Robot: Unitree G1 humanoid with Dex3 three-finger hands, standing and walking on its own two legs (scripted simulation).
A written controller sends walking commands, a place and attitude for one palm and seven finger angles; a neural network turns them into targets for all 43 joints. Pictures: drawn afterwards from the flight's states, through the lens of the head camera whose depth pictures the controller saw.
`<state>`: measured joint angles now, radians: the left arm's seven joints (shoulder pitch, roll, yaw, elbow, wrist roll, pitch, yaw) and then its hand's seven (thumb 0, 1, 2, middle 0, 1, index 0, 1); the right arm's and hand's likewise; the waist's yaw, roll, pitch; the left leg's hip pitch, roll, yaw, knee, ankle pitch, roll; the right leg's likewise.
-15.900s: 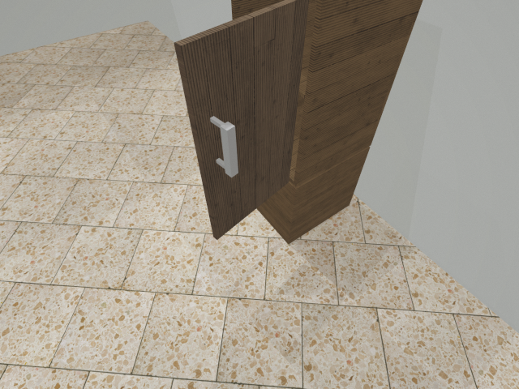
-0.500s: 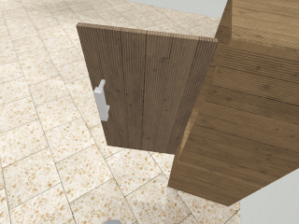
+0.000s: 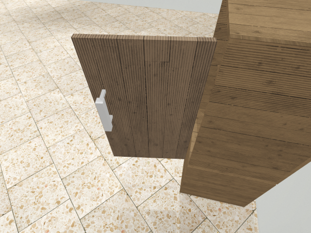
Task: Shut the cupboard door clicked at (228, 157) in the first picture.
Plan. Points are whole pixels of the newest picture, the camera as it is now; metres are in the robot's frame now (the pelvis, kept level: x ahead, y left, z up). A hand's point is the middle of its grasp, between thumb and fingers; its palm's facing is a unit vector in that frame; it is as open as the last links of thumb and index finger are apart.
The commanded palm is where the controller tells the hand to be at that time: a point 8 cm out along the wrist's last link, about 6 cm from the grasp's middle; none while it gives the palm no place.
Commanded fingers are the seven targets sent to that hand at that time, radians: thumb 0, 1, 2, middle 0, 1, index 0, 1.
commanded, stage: come to a stop and stand still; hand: left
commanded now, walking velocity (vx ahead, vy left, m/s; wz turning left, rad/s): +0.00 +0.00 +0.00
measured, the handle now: (106, 110) +0.46 +0.18 +0.02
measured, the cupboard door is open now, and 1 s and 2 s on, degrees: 100 100 100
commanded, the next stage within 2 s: look again from close up in 0.44 s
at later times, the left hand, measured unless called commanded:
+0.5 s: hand out of the picture -0.02 +0.19 -0.17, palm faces +0.04 -0.97 -0.23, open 7.4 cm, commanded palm none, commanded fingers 0.00 0.90 0.90 -0.20 -0.30 -0.20 -0.30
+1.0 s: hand out of the picture -0.02 +0.22 -0.17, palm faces +0.00 -0.98 -0.20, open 7.4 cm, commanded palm none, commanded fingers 0.00 0.90 0.90 -0.20 -0.30 -0.20 -0.30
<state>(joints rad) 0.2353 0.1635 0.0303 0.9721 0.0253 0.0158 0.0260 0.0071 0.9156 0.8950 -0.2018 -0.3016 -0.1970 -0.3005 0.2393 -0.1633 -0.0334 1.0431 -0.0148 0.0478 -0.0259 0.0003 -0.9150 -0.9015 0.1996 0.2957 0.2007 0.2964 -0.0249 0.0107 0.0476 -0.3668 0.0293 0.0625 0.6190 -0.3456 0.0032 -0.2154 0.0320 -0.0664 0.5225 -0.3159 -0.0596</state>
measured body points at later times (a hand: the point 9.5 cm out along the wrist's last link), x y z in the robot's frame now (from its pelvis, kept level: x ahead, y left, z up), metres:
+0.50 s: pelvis +0.00 +0.00 +0.00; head +0.00 +0.00 +0.45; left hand -0.02 +0.24 -0.15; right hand +0.01 -0.22 -0.16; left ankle +0.01 +0.11 -0.73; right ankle -0.02 -0.08 -0.73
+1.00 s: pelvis -0.03 +0.04 +0.01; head -0.03 +0.05 +0.45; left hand -0.02 +0.27 -0.15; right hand +0.00 -0.19 -0.15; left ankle +0.01 +0.11 -0.73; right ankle -0.02 -0.08 -0.73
